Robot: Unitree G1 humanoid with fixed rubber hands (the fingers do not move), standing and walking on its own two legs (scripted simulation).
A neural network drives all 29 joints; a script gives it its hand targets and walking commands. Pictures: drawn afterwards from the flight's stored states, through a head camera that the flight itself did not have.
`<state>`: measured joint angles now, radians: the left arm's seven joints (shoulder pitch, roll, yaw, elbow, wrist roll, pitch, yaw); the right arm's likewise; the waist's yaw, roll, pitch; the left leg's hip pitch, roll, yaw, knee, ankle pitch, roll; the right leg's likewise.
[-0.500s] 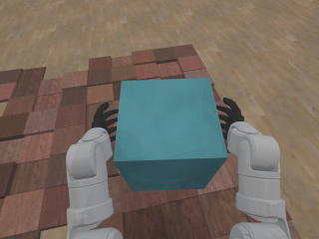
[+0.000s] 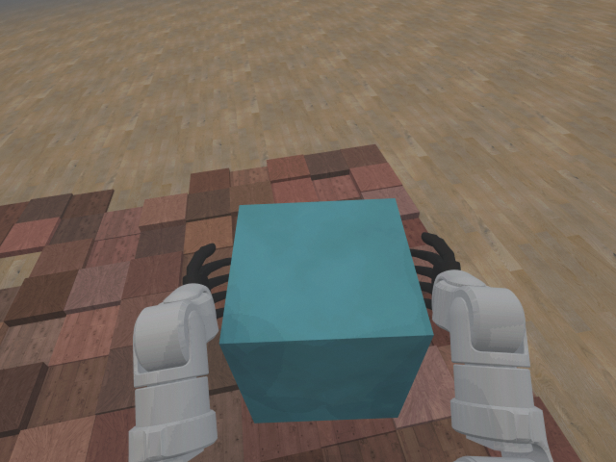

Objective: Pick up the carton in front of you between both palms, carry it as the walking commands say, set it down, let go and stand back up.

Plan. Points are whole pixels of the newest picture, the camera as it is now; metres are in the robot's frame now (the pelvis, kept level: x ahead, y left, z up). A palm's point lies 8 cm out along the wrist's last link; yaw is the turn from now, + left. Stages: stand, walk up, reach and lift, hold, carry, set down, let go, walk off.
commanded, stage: carry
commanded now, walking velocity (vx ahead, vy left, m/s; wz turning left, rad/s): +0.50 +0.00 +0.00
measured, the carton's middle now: (321, 315) +0.32 +0.00 +0.04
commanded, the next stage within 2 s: none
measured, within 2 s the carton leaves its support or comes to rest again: neither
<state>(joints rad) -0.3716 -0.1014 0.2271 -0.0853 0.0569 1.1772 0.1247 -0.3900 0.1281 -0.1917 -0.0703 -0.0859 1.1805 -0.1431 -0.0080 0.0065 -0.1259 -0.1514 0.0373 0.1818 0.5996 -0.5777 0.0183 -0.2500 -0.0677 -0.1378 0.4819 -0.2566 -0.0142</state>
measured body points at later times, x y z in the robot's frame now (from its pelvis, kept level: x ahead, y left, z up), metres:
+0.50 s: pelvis +0.20 +0.04 -0.01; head +0.20 +0.05 +0.44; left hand +0.53 +0.18 +0.09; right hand +0.51 -0.12 +0.09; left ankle +0.20 +0.12 -0.73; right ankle +0.05 -0.07 -0.65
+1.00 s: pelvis +0.49 +0.03 -0.02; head +0.55 +0.04 +0.42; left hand +0.82 +0.22 +0.04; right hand +0.85 -0.09 +0.04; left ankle +0.47 +0.15 -0.66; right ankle +0.52 -0.03 -0.75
